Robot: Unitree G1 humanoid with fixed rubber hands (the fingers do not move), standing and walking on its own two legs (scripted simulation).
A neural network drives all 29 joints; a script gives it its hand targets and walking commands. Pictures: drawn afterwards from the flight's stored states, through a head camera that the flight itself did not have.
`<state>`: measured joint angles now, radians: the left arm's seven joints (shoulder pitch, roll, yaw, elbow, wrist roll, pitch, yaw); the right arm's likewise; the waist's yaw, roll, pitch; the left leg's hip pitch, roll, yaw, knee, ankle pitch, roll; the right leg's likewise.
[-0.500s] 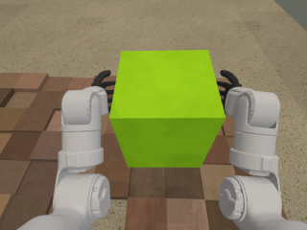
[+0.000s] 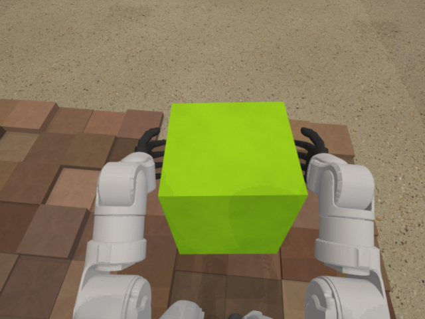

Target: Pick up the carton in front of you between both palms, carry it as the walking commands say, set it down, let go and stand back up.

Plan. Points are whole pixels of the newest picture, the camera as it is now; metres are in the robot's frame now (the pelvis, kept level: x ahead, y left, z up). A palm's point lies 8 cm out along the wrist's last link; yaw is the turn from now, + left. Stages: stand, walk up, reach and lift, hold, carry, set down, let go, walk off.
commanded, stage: carry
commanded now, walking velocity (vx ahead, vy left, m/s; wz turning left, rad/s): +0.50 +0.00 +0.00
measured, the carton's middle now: (227, 183) +0.37 +0.03 +0.01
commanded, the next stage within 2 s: none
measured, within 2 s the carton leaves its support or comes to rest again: neither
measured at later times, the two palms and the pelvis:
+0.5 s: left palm (185, 20) +0.69 +0.17 +0.16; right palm (321, 39) +0.66 -0.13 +0.16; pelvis +0.30 +0.04 -0.01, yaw +0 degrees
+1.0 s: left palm out of the picture +0.96 +0.19 +0.12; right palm out of the picture +0.98 -0.11 +0.12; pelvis +0.61 +0.02 +0.01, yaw +0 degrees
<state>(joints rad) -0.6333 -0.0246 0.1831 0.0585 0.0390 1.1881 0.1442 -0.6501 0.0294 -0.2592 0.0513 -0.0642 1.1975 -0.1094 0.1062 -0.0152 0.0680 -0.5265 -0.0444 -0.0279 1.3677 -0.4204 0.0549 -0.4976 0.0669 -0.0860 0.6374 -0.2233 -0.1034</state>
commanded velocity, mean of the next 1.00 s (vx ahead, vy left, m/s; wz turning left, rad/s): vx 0.50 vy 0.00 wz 0.00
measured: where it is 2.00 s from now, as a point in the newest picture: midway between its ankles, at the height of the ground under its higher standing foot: (229, 125)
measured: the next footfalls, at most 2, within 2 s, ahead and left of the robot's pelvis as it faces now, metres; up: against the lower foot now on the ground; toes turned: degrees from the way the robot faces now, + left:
left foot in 0.24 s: +0.30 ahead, +0.11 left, -0.03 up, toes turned +2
right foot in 0.64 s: +0.59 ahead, -0.08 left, +0.00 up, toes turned -4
